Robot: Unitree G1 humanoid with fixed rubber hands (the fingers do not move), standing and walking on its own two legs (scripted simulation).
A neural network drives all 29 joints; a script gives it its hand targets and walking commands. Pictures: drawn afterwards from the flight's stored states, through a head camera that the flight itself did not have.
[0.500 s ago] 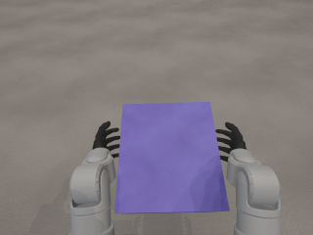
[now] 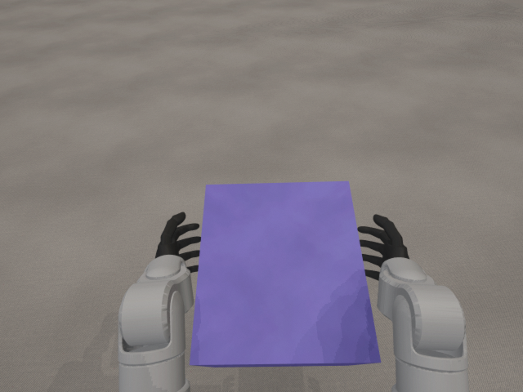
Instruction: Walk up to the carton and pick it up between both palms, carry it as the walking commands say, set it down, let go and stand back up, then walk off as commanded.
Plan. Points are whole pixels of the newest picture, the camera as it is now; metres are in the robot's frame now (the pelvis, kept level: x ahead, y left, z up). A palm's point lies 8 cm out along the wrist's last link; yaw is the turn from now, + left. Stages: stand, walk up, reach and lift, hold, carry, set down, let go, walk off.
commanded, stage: carry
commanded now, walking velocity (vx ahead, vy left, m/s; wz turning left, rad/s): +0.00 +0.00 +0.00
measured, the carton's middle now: (279, 277) +0.29 +0.00 +0.01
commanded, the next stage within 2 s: none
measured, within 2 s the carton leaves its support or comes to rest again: neither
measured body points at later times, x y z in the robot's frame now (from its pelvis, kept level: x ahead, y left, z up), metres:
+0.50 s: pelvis -0.04 -0.01 +0.00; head -0.06 -0.01 +0.45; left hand +0.24 +0.14 +0.10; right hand +0.23 -0.16 +0.09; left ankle +0.01 +0.12 -0.73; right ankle -0.03 -0.10 -0.73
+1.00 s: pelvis -0.05 +0.00 +0.00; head -0.07 +0.00 +0.45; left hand +0.23 +0.15 +0.09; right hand +0.22 -0.16 +0.09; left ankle +0.01 +0.12 -0.73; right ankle -0.03 -0.10 -0.73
